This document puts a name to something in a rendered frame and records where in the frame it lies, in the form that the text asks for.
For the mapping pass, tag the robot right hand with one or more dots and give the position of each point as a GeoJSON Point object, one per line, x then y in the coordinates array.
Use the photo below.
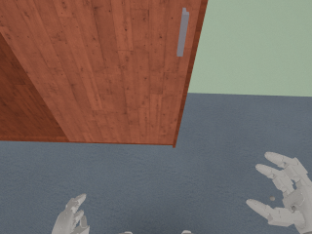
{"type": "Point", "coordinates": [301, 198]}

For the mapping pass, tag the handle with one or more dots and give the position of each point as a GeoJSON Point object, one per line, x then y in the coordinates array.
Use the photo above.
{"type": "Point", "coordinates": [182, 32]}

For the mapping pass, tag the robot left hand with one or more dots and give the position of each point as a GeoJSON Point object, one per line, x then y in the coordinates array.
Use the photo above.
{"type": "Point", "coordinates": [67, 220]}

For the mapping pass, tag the wardrobe door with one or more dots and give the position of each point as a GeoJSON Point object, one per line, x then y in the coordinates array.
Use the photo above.
{"type": "Point", "coordinates": [107, 69]}
{"type": "Point", "coordinates": [23, 112]}

